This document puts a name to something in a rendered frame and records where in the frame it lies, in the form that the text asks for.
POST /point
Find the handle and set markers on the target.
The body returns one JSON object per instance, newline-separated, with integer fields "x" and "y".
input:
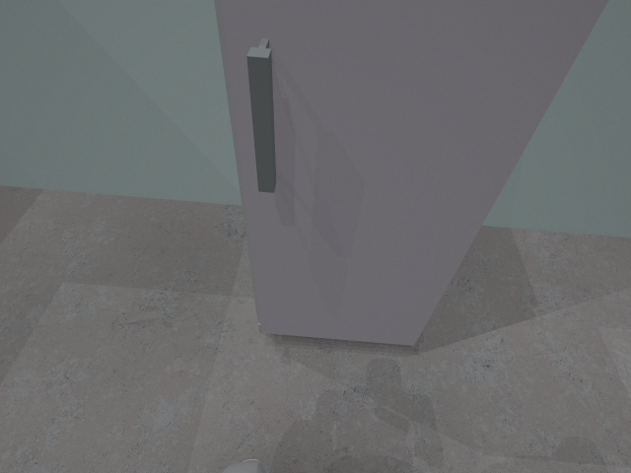
{"x": 259, "y": 65}

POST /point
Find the fridge door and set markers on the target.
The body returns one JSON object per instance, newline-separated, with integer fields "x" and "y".
{"x": 397, "y": 124}

